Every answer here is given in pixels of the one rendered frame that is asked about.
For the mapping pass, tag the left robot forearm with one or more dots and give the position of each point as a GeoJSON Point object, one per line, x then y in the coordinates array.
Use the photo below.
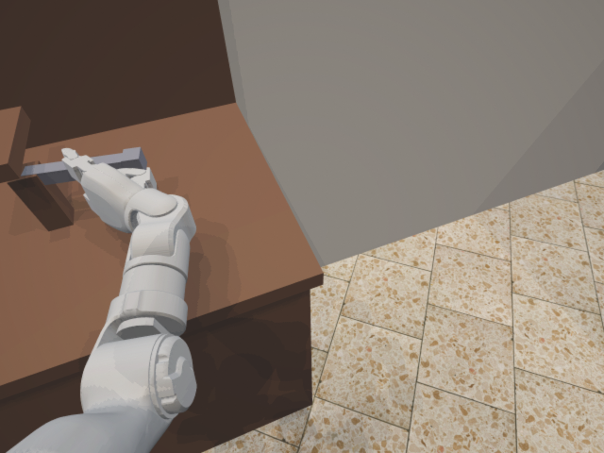
{"type": "Point", "coordinates": [151, 298]}

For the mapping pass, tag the counter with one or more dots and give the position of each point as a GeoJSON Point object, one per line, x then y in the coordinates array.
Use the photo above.
{"type": "Point", "coordinates": [101, 76]}

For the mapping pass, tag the tap lever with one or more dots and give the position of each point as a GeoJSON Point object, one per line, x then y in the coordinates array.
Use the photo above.
{"type": "Point", "coordinates": [56, 172]}

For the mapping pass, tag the left robot upper arm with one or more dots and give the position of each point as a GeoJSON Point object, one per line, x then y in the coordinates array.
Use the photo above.
{"type": "Point", "coordinates": [131, 392]}

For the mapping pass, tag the left robot hand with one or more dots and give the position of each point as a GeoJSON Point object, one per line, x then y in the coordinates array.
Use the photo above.
{"type": "Point", "coordinates": [107, 190]}

